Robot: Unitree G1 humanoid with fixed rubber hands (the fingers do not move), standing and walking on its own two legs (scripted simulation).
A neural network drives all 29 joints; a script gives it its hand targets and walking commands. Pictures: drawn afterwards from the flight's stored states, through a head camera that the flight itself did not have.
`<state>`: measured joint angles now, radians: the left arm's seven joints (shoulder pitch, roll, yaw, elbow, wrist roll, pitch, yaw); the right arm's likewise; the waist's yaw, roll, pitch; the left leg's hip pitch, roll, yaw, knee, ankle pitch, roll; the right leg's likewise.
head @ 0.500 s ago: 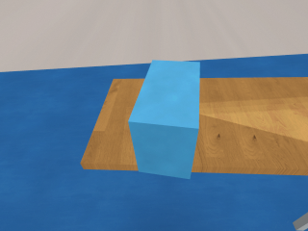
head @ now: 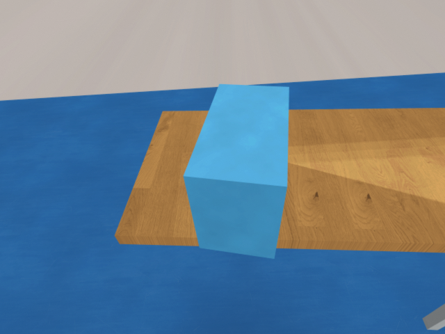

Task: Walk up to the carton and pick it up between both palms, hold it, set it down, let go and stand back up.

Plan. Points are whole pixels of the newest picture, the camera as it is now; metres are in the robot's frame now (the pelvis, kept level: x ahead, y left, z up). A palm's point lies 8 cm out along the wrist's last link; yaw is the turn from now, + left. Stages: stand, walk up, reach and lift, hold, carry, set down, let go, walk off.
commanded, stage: stand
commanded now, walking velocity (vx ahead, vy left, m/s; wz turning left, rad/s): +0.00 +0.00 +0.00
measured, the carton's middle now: (245, 165) +0.47 -0.01 +0.05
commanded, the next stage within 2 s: none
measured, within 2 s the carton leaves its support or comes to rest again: neither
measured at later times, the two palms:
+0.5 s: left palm out of the picture +0.07 +0.27 -0.11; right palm out of the picture +0.07 -0.25 -0.13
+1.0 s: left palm out of the picture +0.07 +0.27 -0.11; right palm out of the picture +0.07 -0.25 -0.13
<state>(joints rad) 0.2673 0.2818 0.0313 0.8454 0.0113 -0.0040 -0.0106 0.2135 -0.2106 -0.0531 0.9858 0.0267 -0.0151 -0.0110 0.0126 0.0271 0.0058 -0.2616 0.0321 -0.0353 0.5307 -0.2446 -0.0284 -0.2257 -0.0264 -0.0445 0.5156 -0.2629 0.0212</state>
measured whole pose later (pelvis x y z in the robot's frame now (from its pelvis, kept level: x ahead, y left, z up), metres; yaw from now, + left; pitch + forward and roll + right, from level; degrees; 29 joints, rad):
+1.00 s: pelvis +0.00 +0.00 +0.00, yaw +0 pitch -1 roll +0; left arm 0.27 0.28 0.03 0.85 0.01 0.00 -0.01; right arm 0.21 -0.21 -0.05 0.99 0.03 -0.01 -0.01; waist 0.01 0.03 0.01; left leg -0.26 0.03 -0.04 0.52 -0.24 -0.03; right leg -0.23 -0.03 -0.04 0.51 -0.27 0.02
